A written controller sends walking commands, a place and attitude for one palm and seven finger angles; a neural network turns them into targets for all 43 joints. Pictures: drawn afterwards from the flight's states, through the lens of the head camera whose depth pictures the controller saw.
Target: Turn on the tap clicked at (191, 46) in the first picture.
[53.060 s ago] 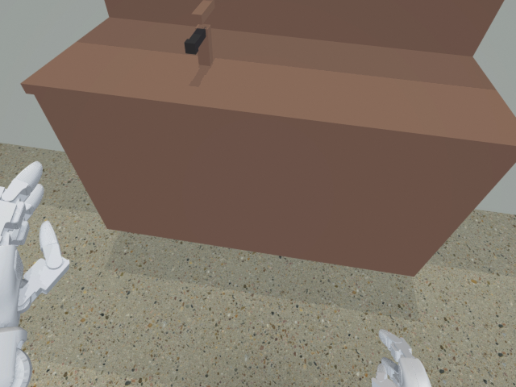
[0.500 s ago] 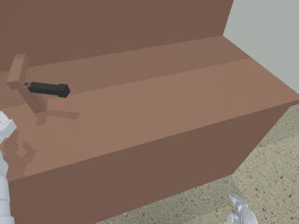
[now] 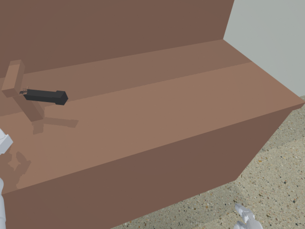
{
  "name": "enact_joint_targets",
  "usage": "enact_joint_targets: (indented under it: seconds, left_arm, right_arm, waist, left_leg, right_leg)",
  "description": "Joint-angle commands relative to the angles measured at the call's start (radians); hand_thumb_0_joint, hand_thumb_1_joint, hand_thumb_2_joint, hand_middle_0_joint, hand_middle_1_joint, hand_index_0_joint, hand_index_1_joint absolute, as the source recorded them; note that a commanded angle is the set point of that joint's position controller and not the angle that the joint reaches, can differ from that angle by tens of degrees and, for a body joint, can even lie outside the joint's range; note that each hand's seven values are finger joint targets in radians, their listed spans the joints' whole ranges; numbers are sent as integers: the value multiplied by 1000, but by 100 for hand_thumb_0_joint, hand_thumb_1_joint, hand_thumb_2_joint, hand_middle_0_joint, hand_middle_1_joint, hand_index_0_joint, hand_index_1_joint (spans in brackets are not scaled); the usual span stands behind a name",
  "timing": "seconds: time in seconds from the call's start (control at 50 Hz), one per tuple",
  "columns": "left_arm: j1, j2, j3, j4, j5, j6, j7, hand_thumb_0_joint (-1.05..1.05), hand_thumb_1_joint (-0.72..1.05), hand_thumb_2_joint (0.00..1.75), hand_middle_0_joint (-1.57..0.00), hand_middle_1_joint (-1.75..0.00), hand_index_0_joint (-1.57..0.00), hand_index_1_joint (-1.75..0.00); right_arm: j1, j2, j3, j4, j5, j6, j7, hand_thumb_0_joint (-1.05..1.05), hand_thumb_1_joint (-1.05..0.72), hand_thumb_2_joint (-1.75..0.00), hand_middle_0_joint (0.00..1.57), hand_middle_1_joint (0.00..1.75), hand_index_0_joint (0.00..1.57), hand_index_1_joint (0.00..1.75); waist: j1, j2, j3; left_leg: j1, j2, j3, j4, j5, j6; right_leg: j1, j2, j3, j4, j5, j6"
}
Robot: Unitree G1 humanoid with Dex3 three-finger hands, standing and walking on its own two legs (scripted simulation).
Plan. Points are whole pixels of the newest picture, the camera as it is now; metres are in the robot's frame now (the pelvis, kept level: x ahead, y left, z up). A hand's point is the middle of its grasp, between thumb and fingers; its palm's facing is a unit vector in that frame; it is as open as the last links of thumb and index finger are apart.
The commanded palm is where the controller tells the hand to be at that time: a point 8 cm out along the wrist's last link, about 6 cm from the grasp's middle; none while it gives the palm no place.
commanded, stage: reach beside the lever's end, fingers flat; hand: left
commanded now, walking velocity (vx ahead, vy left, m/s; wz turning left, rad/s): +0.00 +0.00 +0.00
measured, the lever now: (60, 97) +0.41 +0.30 +0.13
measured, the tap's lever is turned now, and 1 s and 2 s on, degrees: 63 63 63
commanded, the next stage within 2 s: push the lever round in 0.62 s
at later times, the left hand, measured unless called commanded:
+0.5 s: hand (12, 130) +0.29 +0.37 +0.12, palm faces +0.65 -0.76 -0.11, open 7.8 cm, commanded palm +0.23 +0.40 +0.12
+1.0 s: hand (16, 132) +0.29 +0.36 +0.12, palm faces +0.61 -0.78 -0.10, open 7.8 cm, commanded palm +0.24 +0.39 +0.12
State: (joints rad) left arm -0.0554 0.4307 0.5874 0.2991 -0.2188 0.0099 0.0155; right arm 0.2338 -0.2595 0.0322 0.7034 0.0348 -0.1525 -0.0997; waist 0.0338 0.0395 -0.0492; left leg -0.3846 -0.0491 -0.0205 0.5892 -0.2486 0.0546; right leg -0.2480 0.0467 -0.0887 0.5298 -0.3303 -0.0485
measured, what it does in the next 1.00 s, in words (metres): stands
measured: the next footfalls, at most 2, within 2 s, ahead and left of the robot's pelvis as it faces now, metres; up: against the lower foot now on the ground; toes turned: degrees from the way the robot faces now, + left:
none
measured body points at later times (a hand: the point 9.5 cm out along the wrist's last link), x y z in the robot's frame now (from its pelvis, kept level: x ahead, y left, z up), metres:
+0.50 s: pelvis -0.01 -0.02 +0.00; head +0.01 -0.02 +0.45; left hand +0.25 +0.41 +0.13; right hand +0.13 -0.27 -0.10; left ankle +0.03 +0.08 -0.73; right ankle -0.03 -0.09 -0.73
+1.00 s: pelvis +0.00 -0.01 +0.00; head +0.01 -0.02 +0.45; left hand +0.25 +0.40 +0.13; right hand +0.15 -0.26 -0.10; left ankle +0.03 +0.08 -0.73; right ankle -0.03 -0.09 -0.73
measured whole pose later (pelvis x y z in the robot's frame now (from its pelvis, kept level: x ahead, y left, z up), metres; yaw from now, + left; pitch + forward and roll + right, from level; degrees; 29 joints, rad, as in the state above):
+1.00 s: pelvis +0.00 -0.01 +0.00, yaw +0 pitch +4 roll -2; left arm -0.15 0.47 0.61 0.43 -0.21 -0.04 -0.02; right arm 0.23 -0.27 0.04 0.69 0.05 -0.15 -0.11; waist 0.02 0.04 -0.06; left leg -0.44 -0.03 -0.03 0.64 -0.27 0.04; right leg -0.30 0.07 -0.10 0.57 -0.35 -0.07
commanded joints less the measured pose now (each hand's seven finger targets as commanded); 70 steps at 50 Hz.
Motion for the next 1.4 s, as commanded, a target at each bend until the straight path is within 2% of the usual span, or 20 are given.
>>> enact_joint_targets:
  seconds: [0.0, 0.02, 0.06, 0.14, 0.24, 0.28, 0.32, 0.36, 0.42, 0.52, 0.6, 0.72, 0.78, 0.86, 0.92, 0.96, 1.06, 1.14, 1.24, 1.38]
  left_arm:
    - [-254, 399, 142, -233, 3, -90, 20, 0, 90, 90, -15, -15, -15, -15]
    - [-293, 422, 147, -247, 14, -105, 21, 0, 90, 90, -15, -15, -15, -15]
    - [-308, 377, 102, -249, 12, -119, 1, 0, 90, 90, -15, -15, -15, -15]
    - [-348, 347, 58, -123, -6, -98, -57, 0, 90, 90, -15, -15, -15, -15]
    - [-415, 354, 21, -16, -9, -47, -84, 0, 90, 90, -15, -15, -15, -15]
    - [-467, 391, 35, -50, 2, -59, -62, 0, 90, 90, -15, -15, -15, -15]
    - [-419, 469, 117, -67, 17, -93, -24, 0, 90, 90, -15, -15, -15, -15]
    - [-389, 480, 142, -85, 21, -121, 0, 0, 90, 90, -15, -15, -15, -15]
    - [-378, 542, 204, -53, 27, -143, 10, 0, 90, 90, -15, -15, -15, -15]
    - [-256, 494, 176, -3, 7, -108, -56, 0, 90, 90, -15, -15, -15, -15]
    - [-267, 444, 135, 11, -24, -90, -100, 0, 90, 90, -15, -15, -15, -15]
    - [-340, 462, 139, -86, -7, -166, -68, 0, 90, 90, -15, -15, -15, -15]
    - [-353, 427, 115, -112, -9, -183, -51, 0, 90, 90, -15, -15, -15, -15]
    - [-339, 413, 116, -73, -11, -147, -40, 0, 90, 90, -15, -15, -15, -15]
    - [-341, 424, 119, -92, 1, -122, -30, 0, 90, 90, -15, -15, -15, -15]
    - [-313, 378, 73, -136, 11, -105, -20, 0, 90, 90, -15, -15, -15, -15]
    - [-234, 331, 80, -155, -3, -96, 9, 0, 90, 90, -15, -15, -15, -15]
    - [-223, 310, 78, -177, -7, -82, 20, 0, 90, 90, -15, -15, -15, -15]
    - [-350, 308, 38, -233, 9, -77, 32, 0, 90, 90, -15, -15, -15, -15]
    - [-366, 273, 0, -251, 14, -102, 43, 0, 90, 90, -15, -15, -15, -15]
  right_arm:
    - [-90, -148, -48, -142, -2, -50, -19, 0, -90, -90, 20, 30, 20, 30]
    - [-97, -144, -43, -131, 2, -48, -20, 0, -90, -90, 20, 30, 20, 30]
    - [-92, -141, -43, -132, -2, -54, -20, 0, -90, -90, 20, 30, 20, 30]
    - [-83, -153, -41, -117, 13, -50, -33, 0, -90, -90, 20, 30, 20, 30]
    - [-78, -163, -36, -126, 31, -50, -44, 0, -90, -90, 20, 30, 20, 30]
    - [-78, -164, -37, -134, 25, -52, -41, 0, -90, -90, 20, 30, 20, 30]
    - [-66, -162, -41, -132, 15, -50, -33, 0, -90, -90, 20, 30, 20, 30]
    - [-59, -158, -44, -144, 6, -45, -22, 0, -90, -90, 20, 30, 20, 30]
    - [-56, -155, -42, -136, 6, -29, -15, 0, -90, -90, 20, 30, 20, 30]
    - [-57, -161, -45, -159, 15, -18, -13, 0, -90, -90, 20, 30, 20, 30]
    - [-42, -171, -50, -161, 22, -26, -24, 0, -90, -90, 20, 30, 20, 30]
    - [-33, -169, -60, -132, 14, -45, -25, 0, -90, -90, 20, 30, 20, 30]
    - [-36, -165, -60, -127, 11, -54, -25, 0, -90, -90, 20, 30, 20, 30]
    - [-53, -162, -52, -131, 15, -51, -29, 0, -90, -90, 20, 30, 20, 30]
    - [-67, -156, -47, -136, 18, -51, -29, 0, -90, -90, 20, 30, 20, 30]
    - [-77, -152, -45, -159, 14, -51, -24, 0, -90, -90, 20, 30, 20, 30]
    - [-77, -150, -49, -170, 10, -44, -11, 0, -90, -90, 20, 30, 20, 30]
    - [-82, -150, -51, -169, 12, -38, -7, 0, -90, -90, 20, 30, 20, 30]
    - [-97, -147, -43, -156, 12, -33, -15, 0, -90, -90, 20, 30, 20, 30]
    - [-105, -141, -42, -143, 6, -36, -19, 0, -90, -90, 20, 30, 20, 30]
  waist:
    - [2, 92, -183]
    - [-5, 128, -179]
    - [-12, 159, -200]
    - [-37, 67, -147]
    - [-35, 36, -121]
    - [-37, 59, -153]
    - [-8, 75, -210]
    - [-1, 80, -267]
    - [2, 106, -255]
    - [6, 104, -209]
    - [-17, 48, -155]
    - [-21, 94, -221]
    - [-27, 96, -246]
    - [-22, 60, -205]
    - [-9, 97, -200]
    - [-3, 132, -217]
    - [5, 45, -212]
    - [7, 52, -208]
    - [-24, 81, -179]
    - [-27, 96, -214]
  left_leg:
    - [198, 38, -99, -67, 187, -23]
    - [211, 41, -97, -61, 191, -23]
    - [235, 39, -97, -54, 201, -24]
    - [194, 36, -98, -56, 130, -15]
    - [146, 28, -104, -69, 35, -10]
    - [155, 28, -105, -62, 41, -9]
    - [159, 29, -97, -46, 92, -9]
    - [152, 25, -84, -26, 139, -8]
    - [116, 27, -71, -8, 157, -7]
    - [86, 29, -54, 1, 168, -2]
    - [73, 34, -60, 3, 142, -1]
    - [149, 36, -71, 5, 167, 2]
    - [168, 36, -75, 2, 170, 0]
    - [134, 33, -78, -18, 124, -1]
    - [146, 36, -82, -31, 128, -4]
    - [169, 36, -83, -33, 161, -7]
    - [167, 40, -88, -29, 202, -11]
    - [169, 40, -86, -28, 224, -16]
    - [180, 39, -91, -33, 173, -15]
    - [207, 41, -104, -38, 151, -21]
  right_leg:
    - [-70, -23, 49, -71, 206, 12]
    - [-79, -24, 54, -70, 210, 10]
    - [-87, -22, 55, -65, 213, 7]
    - [-121, -21, 53, -78, 185, 13]
    - [-143, -30, 60, -93, 127, 18]
    - [-137, -32, 66, -90, 128, 18]
    - [-93, -31, 73, -78, 163, 16]
    - [-57, -32, 77, -57, 213, 20]
    - [-36, -35, 85, -44, 245, 23]
    - [-40, -38, 87, -44, 283, 25]
    - [-88, -40, 94, -62, 266, 30]
    - [-109, -32, 90, -50, 237, 24]
    - [-105, -31, 87, -46, 234, 24]
    - [-106, -31, 78, -52, 204, 26]
    - [-93, -33, 73, -56, 201, 21]
    - [-91, -31, 67, -49, 219, 17]
    - [-76, -23, 55, -45, 256, 19]
    - [-71, -24, 53, -43, 273, 18]
    - [-110, -25, 59, -50, 225, 16]
    - [-113, -21, 58, -44, 193, 12]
